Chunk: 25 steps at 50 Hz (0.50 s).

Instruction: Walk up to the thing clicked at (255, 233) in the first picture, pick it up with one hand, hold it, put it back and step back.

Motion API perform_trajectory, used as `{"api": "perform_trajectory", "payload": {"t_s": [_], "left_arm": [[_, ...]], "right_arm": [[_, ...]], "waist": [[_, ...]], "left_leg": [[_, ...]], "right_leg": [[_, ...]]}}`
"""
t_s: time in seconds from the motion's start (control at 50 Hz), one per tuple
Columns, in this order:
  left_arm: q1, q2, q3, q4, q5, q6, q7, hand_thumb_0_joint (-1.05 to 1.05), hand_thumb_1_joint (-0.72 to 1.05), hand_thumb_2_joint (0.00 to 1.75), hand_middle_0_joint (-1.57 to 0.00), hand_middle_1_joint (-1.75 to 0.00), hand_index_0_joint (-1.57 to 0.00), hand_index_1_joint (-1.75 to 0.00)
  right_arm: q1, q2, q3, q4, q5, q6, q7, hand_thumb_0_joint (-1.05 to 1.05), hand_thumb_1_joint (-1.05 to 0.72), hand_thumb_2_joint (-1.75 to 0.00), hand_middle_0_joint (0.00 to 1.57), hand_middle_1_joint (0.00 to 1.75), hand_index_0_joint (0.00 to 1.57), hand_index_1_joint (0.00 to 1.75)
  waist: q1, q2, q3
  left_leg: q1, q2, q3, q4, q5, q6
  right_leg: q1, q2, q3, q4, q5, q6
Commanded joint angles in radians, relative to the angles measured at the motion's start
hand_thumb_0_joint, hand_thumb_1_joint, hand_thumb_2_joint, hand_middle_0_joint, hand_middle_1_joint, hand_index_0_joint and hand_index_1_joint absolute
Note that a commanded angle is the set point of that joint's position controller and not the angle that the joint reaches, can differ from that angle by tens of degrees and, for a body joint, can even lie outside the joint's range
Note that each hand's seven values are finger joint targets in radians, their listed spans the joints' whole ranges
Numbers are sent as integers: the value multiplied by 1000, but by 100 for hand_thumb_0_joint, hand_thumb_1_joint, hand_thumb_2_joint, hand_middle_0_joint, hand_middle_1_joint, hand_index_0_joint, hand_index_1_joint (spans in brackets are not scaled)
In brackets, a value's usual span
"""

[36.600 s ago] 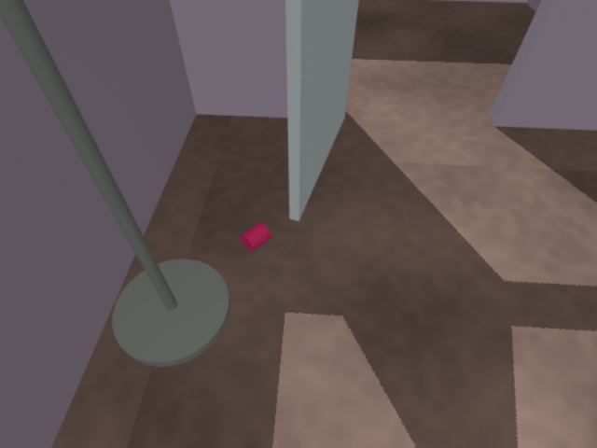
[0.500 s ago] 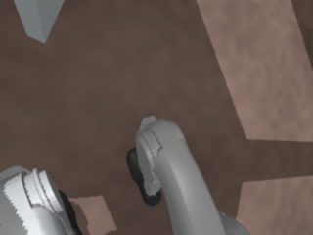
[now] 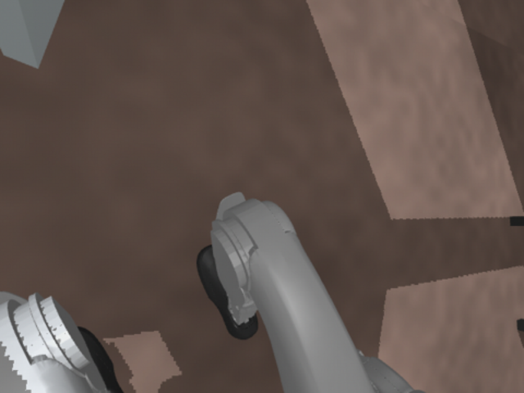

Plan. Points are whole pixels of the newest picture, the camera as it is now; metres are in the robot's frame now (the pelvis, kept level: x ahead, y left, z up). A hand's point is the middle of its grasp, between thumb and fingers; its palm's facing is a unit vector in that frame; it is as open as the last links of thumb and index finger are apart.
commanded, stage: rest palm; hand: left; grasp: from above
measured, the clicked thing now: out of the picture +0.53 +0.30 -0.28
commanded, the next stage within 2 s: close in 0.76 s
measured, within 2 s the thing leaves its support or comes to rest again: neither
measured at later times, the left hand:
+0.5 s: hand out of the picture +0.51 +0.29 -0.25, palm faces -0.37 -0.25 -0.89, open 13.8 cm
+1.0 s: hand out of the picture +0.51 +0.30 -0.26, palm faces -0.36 -0.26 -0.90, open 13.7 cm
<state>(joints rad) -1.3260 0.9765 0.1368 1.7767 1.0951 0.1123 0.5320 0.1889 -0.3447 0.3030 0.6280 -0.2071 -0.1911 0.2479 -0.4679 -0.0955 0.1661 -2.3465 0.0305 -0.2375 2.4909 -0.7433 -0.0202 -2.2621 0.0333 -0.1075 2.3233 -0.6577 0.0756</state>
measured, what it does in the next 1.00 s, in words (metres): stands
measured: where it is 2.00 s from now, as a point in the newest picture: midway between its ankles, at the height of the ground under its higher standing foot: (174, 349)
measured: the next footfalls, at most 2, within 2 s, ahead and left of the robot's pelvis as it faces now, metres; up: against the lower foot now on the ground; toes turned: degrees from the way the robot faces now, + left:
none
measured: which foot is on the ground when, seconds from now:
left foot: down 0.00-1.00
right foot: down 0.00-1.00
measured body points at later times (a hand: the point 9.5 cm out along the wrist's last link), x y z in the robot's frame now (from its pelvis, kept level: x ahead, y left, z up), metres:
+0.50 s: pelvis +0.00 +0.01 +0.00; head +0.31 +0.11 +0.31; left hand +0.53 +0.30 -0.20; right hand -0.02 -0.23 -0.04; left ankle +0.05 +0.13 -0.28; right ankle +0.11 -0.13 -0.28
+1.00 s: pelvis -0.01 +0.01 +0.00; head +0.31 +0.11 +0.30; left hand +0.52 +0.30 -0.21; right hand -0.02 -0.23 -0.04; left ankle +0.05 +0.13 -0.28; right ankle +0.11 -0.13 -0.28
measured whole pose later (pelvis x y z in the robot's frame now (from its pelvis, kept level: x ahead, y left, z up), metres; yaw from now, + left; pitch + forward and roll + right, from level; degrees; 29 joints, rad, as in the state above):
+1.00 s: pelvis -0.01 +0.01 +0.00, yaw -2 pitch +32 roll -15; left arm -1.35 1.07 0.12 1.80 1.10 0.08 0.59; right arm 0.18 -0.36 0.36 0.62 -0.23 -0.23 0.26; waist -0.51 -0.14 0.23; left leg -2.35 0.03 -0.26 2.49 -0.73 -0.01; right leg -2.24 0.04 -0.13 2.29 -0.64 0.09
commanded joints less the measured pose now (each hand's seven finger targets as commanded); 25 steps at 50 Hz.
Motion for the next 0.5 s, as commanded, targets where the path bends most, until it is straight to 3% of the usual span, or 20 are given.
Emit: {"api": "perform_trajectory", "payload": {"t_s": [0.0,0.08,0.12,0.16,0.2,0.28,0.44,0.48], "left_arm": [[-305,165,-30,-116,7,-14,46,0,-53,92,-6,-105,-8,-102],[-307,168,-44,-114,16,-29,56,0,-53,94,-7,-104,-8,-103],[-348,181,-31,-150,23,-34,66,0,-52,94,-7,-105,-9,-104],[-319,167,-53,-114,16,-32,70,0,-53,96,-8,-105,-9,-104],[-344,188,-41,-141,28,-31,79,0,-52,95,-7,-105,-8,-104],[-315,180,-48,-82,28,-13,88,0,-51,98,-8,-106,-9,-105],[-260,192,-34,-66,14,4,86,0,-51,96,-7,-108,-8,-106],[-269,202,-28,-83,12,1,83,0,-50,96,-7,-108,-8,-106]], "right_arm": [[270,-329,-88,54,-5,-4,-9,0,-89,-90,20,30,20,30],[257,-335,-84,48,-8,-16,-10,0,-90,-90,20,30,20,30],[267,-334,-76,51,-10,-19,-6,0,-90,-90,20,30,20,30],[255,-333,-74,56,-14,-21,-3,0,-90,-90,20,30,20,30],[258,-339,-63,57,-13,-22,1,0,-89,-90,20,30,20,30],[250,-337,-58,56,-15,-23,9,0,-90,-90,20,30,20,30],[254,-341,-46,44,-15,-20,16,0,-90,-90,20,30,20,30],[250,-342,-44,38,-12,-21,18,0,-89,-90,20,30,20,30]], "waist": [[-68,514,-633],[-79,529,-627],[-79,572,-667],[-81,567,-633],[-88,599,-677],[-86,578,-622],[-94,564,-618],[-81,569,-628]], "left_leg": [[459,23,105,-248,272,32],[482,24,100,-251,239,29],[533,26,90,-259,277,21],[523,28,90,-256,260,21],[559,31,82,-251,312,16],[522,30,83,-247,292,19],[512,33,77,-253,332,20],[518,35,70,-253,341,20]], "right_leg": [[424,44,-138,-185,284,-93],[413,42,-148,-191,260,-95],[416,37,-157,-178,287,-96],[402,43,-160,-181,275,-98],[413,37,-163,-173,318,-96],[390,40,-161,-173,307,-96],[426,45,-162,-178,336,-95],[417,39,-163,-176,338,-94]]}}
